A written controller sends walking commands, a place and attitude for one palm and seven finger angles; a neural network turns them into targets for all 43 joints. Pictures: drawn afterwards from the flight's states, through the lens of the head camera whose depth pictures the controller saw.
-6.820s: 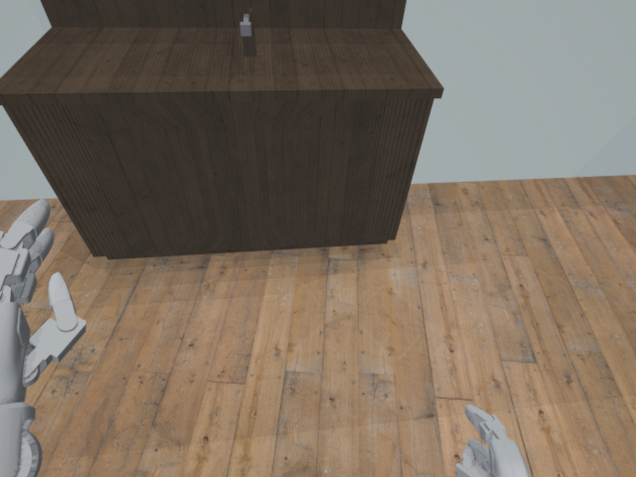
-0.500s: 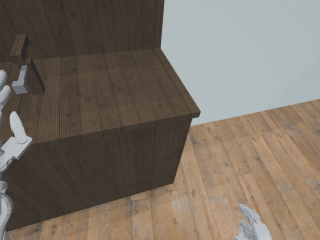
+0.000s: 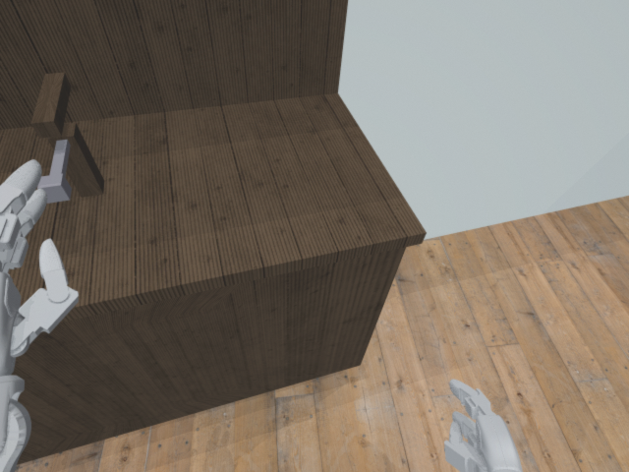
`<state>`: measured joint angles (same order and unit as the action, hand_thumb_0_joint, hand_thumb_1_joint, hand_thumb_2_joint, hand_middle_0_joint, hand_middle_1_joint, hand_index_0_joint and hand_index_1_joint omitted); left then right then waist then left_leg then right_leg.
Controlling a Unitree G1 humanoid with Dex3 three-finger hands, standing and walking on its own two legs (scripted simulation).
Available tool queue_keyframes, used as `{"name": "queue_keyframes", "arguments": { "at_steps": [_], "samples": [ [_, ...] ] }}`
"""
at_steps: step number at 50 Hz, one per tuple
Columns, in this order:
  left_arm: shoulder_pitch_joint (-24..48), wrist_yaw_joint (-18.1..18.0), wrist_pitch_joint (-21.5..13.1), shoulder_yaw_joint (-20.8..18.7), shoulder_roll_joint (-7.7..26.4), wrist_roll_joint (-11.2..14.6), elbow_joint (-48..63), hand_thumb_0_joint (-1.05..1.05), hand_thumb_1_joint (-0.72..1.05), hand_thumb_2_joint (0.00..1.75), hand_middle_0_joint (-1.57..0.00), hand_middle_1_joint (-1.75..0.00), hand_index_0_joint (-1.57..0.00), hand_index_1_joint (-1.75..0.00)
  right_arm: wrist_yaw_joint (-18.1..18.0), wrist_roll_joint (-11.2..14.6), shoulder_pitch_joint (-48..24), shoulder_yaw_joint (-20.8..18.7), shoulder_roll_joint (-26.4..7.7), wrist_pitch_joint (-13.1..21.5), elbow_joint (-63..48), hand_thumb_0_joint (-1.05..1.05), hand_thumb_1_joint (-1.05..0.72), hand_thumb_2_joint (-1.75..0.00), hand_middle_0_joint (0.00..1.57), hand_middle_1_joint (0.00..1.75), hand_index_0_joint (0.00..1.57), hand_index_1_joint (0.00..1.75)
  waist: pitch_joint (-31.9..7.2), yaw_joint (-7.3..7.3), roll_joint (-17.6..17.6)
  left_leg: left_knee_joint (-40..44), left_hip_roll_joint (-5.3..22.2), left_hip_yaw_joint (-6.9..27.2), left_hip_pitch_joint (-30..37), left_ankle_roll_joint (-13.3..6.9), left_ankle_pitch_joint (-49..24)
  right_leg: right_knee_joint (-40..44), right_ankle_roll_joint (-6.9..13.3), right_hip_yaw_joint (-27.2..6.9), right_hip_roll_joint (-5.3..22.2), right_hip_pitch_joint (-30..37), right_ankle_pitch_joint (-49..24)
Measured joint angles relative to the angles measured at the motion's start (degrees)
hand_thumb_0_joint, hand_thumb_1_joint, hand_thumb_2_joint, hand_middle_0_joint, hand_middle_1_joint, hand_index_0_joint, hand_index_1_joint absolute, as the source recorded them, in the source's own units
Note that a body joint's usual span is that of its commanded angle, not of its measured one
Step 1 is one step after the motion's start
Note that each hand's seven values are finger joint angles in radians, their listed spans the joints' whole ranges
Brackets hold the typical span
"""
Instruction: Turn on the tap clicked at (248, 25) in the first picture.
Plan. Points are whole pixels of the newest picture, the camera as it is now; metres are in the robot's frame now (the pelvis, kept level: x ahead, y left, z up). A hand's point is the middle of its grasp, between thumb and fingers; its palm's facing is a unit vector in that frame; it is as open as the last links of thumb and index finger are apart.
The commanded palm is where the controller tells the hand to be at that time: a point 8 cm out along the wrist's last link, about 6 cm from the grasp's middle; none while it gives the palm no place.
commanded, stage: come to a stop and stand still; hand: left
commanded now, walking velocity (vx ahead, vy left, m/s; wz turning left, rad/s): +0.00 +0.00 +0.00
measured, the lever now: (55, 188) +0.42 +0.40 +0.10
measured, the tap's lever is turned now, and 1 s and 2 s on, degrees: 0 0 0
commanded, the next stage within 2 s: look again from close up in 0.18 s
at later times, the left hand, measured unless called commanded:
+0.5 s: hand (77, 318) +0.21 +0.24 +0.15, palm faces +0.43 -0.84 -0.33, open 7.4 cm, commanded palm +0.15 +0.27 +0.17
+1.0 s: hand (72, 308) +0.22 +0.26 +0.15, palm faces +0.43 -0.84 -0.34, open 7.4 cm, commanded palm +0.17 +0.29 +0.17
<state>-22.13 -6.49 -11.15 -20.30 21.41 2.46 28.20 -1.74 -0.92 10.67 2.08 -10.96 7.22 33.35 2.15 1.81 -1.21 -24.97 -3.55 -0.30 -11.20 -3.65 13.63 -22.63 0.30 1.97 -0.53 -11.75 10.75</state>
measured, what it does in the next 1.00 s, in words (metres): stands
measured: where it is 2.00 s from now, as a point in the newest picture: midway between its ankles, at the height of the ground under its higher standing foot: outside the picture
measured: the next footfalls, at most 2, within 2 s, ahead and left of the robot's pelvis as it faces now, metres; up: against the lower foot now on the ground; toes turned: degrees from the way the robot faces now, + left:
left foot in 1.38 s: +0.15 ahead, +0.18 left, +0.00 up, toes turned +5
right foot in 1.58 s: +0.14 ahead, -0.04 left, +0.00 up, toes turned +3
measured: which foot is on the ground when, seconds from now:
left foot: down 0.00-1.00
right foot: down 0.00-1.00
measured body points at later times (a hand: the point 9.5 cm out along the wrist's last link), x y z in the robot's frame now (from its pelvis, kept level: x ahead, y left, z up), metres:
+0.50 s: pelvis +0.00 -0.01 +0.00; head +0.00 +0.00 +0.45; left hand +0.18 +0.29 +0.17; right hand +0.18 -0.23 -0.08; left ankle -0.01 +0.07 -0.74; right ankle +0.01 -0.12 -0.74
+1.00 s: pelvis +0.02 +0.00 -0.01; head +0.01 +0.02 +0.44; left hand +0.19 +0.30 +0.17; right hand +0.19 -0.23 -0.09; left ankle -0.01 +0.07 -0.74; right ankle +0.01 -0.12 -0.74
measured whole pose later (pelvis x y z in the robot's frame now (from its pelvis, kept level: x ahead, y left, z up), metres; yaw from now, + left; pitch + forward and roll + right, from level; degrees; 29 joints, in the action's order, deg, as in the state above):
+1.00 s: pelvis +0.02 +0.00 -0.01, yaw +2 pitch +0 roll -1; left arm -25.2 -7.5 -9.8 -18.8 19.9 2.5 25.5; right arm -3.1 -0.3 13.9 0.1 -12.9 4.2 34.6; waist -1.2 1.0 -0.3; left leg -33.7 -4.3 1.1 -13.9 -4.7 19.7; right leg -31.3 0.3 3.6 0.2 -13.9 17.5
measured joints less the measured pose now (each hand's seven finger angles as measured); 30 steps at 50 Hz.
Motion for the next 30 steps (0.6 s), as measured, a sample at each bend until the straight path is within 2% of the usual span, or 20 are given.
{"name": "queue_keyframes", "arguments": {
  "at_steps": [6,10,15,21,30],
  "samples": [
    [-1.9,0.4,2.0,0.8,-0.8,0.5,-3.9,0.02,0.90,0.90,-0.21,-0.30,-0.21,-0.30,-0.8,0.5,-0.8,-0.6,-0.6,-1.8,-1.1,0.01,-0.91,-0.90,0.20,0.30,0.21,0.30,-1.0,-0.33,0.8,0.3,-0.3,-0.2,0.4,-0.2,0.2,-0.4,-0.2,-0.2,0.3,0.0,0.6],
    [-2.0,0.2,2.9,1.6,-1.5,0.7,-3.1,0.02,0.89,0.90,-0.21,-0.30,-0.21,-0.30,-1.3,0.5,-0.5,-0.6,-0.7,-2.2,-1.2,0.01,-0.91,-0.90,0.20,0.30,0.21,0.30,-0.5,0.29,0.4,0.2,-0.3,0.1,0.6,-0.2,0.1,-0.6,-0.1,0.1,0.3,0.3,0.7],
    [-0.9,-0.4,2.1,1.8,-1.7,0.5,-1.5,0.02,0.89,0.90,-0.21,-0.30,-0.21,-0.30,-1.5,0.4,-0.1,-0.4,-0.6,-2.4,-0.9,0.01,-0.91,-0.90,0.20,0.30,0.21,0.30,-0.2,0.90,0.4,0.4,-0.1,0.5,0.7,0.1,-0.2,-0.3,0.2,0.5,0.2,0.6,0.4],
    [-0.7,-0.8,1.5,1.1,-1.7,0.5,-3.2,0.02,0.89,0.90,-0.21,-0.30,-0.21,-0.30,-1.6,0.3,0.6,-0.2,-0.3,-2.8,-0.2,0.01,-0.91,-0.90,0.20,0.30,0.21,0.30,-1.4,0.46,1.1,0.5,0.5,0.8,0.2,0.4,-0.5,1.2,0.6,0.8,-0.5,0.7,-0.7],
    [-1.5,-0.7,2.9,2.6,-2.7,0.4,-4.3,0.02,0.89,0.90,-0.21,-0.30,-0.21,-0.30,-1.8,0.5,1.8,-0.4,-0.8,-3.0,0.4,0.01,-0.91,-0.90,0.20,0.30,0.21,0.30,-1.4,-0.25,1.1,0.9,0.7,1.1,0.0,0.6,-1.0,2.2,0.8,1.0,-0.8,0.9,-1.4]
  ]
}}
